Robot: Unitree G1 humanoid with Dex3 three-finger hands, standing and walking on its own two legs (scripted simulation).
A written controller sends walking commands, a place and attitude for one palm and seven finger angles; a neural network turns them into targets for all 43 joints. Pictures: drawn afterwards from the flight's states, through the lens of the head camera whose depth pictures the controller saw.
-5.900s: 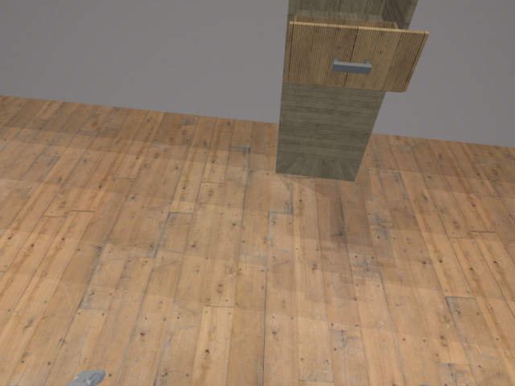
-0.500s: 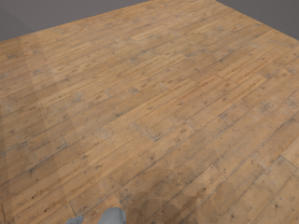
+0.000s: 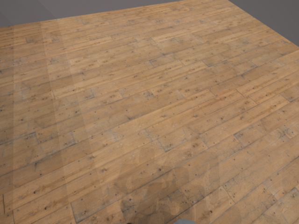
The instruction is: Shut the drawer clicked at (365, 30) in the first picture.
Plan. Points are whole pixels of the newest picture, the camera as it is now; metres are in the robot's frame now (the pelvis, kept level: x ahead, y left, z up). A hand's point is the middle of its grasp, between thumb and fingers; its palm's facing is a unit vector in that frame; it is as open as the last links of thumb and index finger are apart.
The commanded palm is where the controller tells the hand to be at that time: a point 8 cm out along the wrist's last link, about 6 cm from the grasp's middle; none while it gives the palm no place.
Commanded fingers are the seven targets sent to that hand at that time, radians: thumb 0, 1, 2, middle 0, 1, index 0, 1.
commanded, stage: turn to face it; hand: left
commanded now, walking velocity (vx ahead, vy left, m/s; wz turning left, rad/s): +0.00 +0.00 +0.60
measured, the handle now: out of the picture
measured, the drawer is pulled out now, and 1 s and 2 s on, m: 0.30 0.30 0.30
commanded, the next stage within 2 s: none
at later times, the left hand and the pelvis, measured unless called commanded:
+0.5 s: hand out of the picture +0.01 +0.14 -0.15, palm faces +0.34 -0.90 -0.26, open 7.4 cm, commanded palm none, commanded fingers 0.00 0.90 0.90 -0.20 -0.30 -0.20 -0.30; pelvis +0.00 -0.06 +0.00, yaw +20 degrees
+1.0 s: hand out of the picture -0.01 +0.19 -0.15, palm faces +0.59 -0.75 -0.30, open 7.4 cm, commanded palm none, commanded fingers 0.00 0.90 0.90 -0.20 -0.30 -0.20 -0.30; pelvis +0.03 -0.05 -0.01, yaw +37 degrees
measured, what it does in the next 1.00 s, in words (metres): steps on the spot, turning left: right foot, then left foot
